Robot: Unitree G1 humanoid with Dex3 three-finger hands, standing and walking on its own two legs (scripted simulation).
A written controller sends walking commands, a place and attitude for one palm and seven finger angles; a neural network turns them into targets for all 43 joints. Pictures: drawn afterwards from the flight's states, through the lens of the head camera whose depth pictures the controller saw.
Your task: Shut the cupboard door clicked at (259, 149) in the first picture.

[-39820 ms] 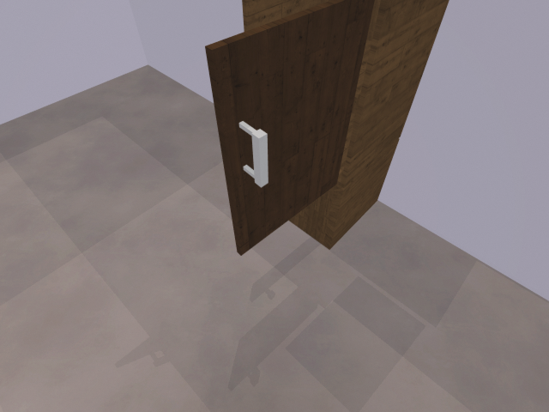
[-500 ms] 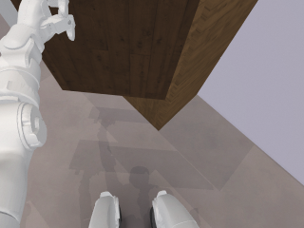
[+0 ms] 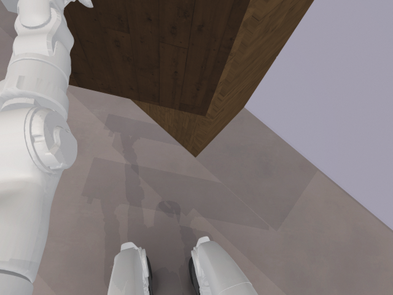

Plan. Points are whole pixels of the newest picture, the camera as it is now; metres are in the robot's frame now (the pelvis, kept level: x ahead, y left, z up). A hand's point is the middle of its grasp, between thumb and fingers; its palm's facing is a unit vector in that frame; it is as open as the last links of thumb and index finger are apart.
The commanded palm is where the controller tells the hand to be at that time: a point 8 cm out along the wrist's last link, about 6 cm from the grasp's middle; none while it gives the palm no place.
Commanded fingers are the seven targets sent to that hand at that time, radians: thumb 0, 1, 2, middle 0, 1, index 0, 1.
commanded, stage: pull the fist back off the door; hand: left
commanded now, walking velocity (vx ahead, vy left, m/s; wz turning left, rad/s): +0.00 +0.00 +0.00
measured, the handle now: out of the picture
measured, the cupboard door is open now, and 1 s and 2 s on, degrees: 31 31 31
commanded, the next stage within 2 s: draw the hand back to the body in 0.70 s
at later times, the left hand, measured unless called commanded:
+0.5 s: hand (81, 16) +0.55 +0.10 +0.14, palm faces +0.15 -0.99 -0.05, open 3.1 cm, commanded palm +0.51 +0.13 +0.14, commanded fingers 0.00 0.90 0.90 -1.30 -1.50 -1.30 -1.50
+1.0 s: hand (73, 32) +0.49 +0.10 +0.17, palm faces +0.19 -0.98 -0.03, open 3.1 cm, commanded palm +0.43 +0.15 +0.17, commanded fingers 0.00 0.90 0.90 -1.30 -1.50 -1.30 -1.50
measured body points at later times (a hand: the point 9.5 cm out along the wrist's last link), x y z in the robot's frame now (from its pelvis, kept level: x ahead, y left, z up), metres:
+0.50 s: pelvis +0.03 -0.01 +0.05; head +0.14 -0.01 +0.48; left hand +0.54 +0.15 +0.15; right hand +0.00 -0.27 -0.07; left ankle +0.05 +0.11 -0.63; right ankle +0.00 -0.12 -0.63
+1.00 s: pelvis +0.02 -0.03 +0.05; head +0.09 -0.04 +0.50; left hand +0.47 +0.15 +0.18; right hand +0.05 -0.27 -0.08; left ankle +0.05 +0.11 -0.63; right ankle +0.00 -0.12 -0.63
